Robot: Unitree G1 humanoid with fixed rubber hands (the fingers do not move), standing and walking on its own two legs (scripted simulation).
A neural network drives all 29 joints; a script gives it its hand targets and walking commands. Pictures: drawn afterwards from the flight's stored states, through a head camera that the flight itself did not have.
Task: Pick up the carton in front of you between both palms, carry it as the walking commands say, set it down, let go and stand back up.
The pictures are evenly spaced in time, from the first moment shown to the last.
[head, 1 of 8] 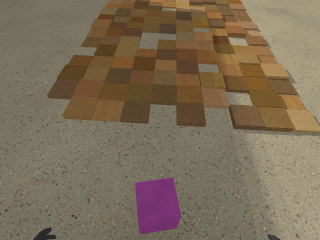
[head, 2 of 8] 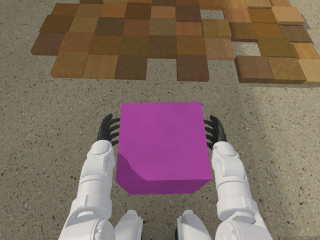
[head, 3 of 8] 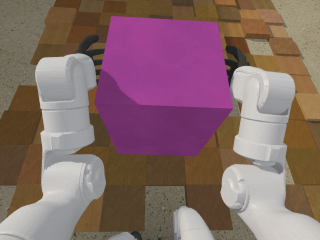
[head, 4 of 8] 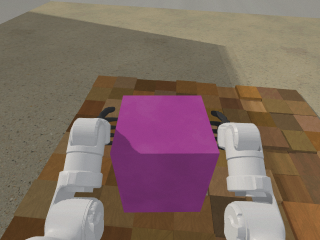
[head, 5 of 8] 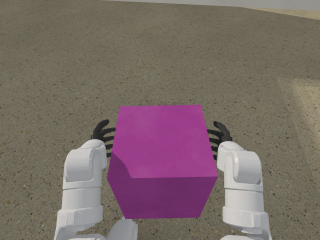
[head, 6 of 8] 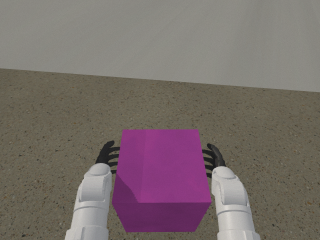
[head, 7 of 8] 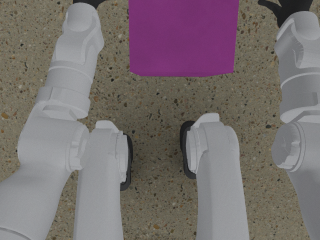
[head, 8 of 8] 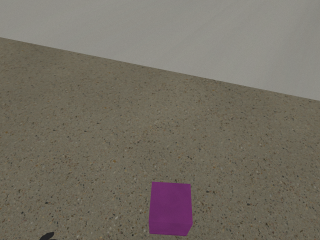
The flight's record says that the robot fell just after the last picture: no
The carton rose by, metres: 0.79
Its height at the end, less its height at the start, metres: +0.00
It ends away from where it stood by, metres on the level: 6.73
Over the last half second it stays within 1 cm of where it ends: yes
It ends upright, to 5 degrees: yes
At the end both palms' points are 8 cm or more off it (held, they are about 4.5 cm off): yes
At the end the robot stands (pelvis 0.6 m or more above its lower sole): yes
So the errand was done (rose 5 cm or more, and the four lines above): yes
